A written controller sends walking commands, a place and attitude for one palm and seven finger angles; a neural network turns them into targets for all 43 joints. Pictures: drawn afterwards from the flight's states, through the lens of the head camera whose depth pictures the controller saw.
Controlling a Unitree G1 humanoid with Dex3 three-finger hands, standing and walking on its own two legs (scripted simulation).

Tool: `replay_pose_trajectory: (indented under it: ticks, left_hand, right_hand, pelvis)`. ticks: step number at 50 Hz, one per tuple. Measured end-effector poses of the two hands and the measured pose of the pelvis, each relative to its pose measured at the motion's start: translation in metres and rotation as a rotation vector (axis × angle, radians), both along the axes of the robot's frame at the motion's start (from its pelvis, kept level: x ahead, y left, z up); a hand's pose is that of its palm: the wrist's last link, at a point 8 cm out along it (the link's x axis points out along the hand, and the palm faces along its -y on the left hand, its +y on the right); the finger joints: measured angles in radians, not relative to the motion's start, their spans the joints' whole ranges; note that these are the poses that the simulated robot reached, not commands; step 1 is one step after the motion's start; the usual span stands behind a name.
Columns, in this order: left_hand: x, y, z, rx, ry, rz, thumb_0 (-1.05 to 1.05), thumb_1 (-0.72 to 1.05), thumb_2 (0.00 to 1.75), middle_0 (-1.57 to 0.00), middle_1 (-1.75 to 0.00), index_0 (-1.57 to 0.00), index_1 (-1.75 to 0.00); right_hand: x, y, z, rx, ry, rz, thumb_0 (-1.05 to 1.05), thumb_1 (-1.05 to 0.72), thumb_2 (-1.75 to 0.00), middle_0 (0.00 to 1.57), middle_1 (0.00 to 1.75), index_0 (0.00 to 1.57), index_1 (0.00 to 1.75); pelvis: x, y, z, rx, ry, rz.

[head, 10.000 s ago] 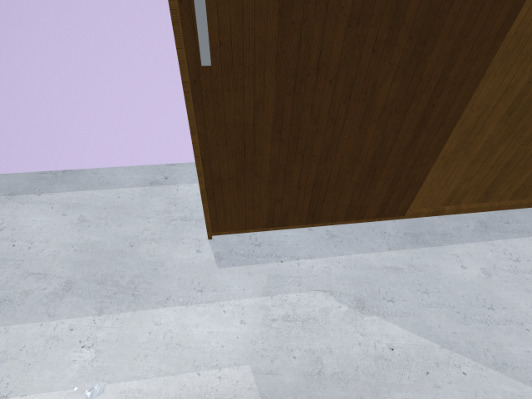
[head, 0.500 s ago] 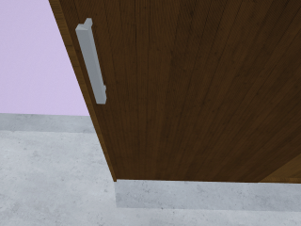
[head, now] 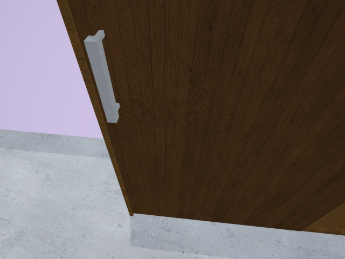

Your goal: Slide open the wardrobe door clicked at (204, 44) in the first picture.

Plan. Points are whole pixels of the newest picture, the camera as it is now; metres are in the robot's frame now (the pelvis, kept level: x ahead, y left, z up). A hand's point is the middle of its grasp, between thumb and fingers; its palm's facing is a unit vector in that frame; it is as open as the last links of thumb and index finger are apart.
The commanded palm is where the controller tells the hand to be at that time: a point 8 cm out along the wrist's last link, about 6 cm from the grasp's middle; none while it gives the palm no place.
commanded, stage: come to a stop and stand still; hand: left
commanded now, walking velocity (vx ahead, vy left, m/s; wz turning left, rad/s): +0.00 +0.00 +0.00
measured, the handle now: (107, 80) +0.45 +0.19 +0.19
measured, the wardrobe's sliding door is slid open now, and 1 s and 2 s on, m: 0.00 0.00 0.00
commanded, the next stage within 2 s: look again from close up in 0.02 s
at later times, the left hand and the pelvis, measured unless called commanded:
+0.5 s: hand out of the picture -0.03 +0.23 -0.18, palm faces -0.01 -0.98 -0.20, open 7.3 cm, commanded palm none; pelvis -0.05 +0.06 -0.01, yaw -2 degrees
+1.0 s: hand out of the picture -0.09 +0.20 -0.18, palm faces +0.00 -0.99 -0.12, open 7.3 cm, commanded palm none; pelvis -0.05 +0.06 +0.00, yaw -2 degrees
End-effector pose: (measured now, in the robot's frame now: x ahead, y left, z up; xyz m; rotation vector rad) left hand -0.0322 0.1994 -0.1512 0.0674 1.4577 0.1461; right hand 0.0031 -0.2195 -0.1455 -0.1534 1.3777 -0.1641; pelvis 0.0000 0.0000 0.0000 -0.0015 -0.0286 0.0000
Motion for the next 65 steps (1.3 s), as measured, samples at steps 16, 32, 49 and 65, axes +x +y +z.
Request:
replay_pose_trajectory:
  ticks: [16, 32, 49, 65]
  left_hand:
    - [-0.010, 0.045, -0.005, 0.040, -0.050, -0.066, 0.00, 0.91, 0.90, -0.20, -0.29, -0.20, -0.30]
    - [-0.021, 0.086, 0.002, 0.065, -0.101, -0.086, 0.00, 0.91, 0.90, -0.20, -0.29, -0.20, -0.30]
    - [-0.061, 0.056, -0.003, -0.008, 0.016, -0.057, 0.00, 0.91, 0.90, -0.20, -0.29, -0.20, -0.30]
    - [-0.022, 0.051, -0.001, 0.006, -0.048, -0.081, 0.00, 0.91, 0.90, -0.20, -0.29, -0.20, -0.30]
  right_hand:
    - [-0.008, 0.026, 0.001, -0.020, -0.125, -0.028, 0.01, -0.94, -0.90, 0.20, 0.30, 0.20, 0.30]
    - [-0.079, 0.066, -0.003, 0.033, -0.007, -0.030, 0.00, -0.92, -0.90, 0.20, 0.30, 0.20, 0.30]
    - [-0.071, 0.064, 0.000, 0.028, -0.005, -0.036, 0.00, -0.91, -0.90, 0.20, 0.30, 0.20, 0.30]
    - [-0.064, 0.059, 0.000, 0.034, 0.007, -0.048, 0.01, -0.92, -0.90, 0.20, 0.30, 0.20, 0.30]
  pelvis:
    - [-0.025, 0.035, -0.007, -0.011, -0.027, -0.036]
    - [-0.053, 0.062, -0.005, -0.001, -0.004, -0.024]
    - [-0.051, 0.059, -0.004, -0.002, 0.007, -0.034]
    - [-0.041, 0.049, -0.002, 0.001, 0.008, -0.039]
